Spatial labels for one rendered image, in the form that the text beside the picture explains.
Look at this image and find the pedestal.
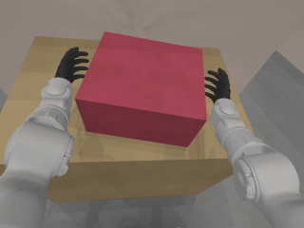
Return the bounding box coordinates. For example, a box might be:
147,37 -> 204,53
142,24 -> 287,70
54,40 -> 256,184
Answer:
0,36 -> 255,203

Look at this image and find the left robot upper arm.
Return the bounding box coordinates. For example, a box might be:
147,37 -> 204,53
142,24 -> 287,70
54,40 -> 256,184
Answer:
0,120 -> 75,228

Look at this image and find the carton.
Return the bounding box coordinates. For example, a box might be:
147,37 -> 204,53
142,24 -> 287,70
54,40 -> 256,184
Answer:
75,31 -> 207,147

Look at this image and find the robot right forearm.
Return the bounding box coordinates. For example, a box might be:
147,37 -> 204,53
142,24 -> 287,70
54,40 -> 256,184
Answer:
209,98 -> 300,190

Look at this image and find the left robot hand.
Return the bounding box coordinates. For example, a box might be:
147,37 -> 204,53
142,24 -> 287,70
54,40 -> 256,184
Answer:
54,47 -> 89,84

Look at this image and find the right robot hand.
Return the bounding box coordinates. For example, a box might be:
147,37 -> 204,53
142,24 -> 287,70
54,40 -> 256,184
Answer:
204,68 -> 231,104

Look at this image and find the robot left forearm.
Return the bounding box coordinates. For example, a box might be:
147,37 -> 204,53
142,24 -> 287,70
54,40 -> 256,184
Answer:
4,77 -> 72,167

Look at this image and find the right robot upper arm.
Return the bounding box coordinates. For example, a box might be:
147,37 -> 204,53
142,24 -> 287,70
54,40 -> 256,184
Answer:
233,151 -> 304,228

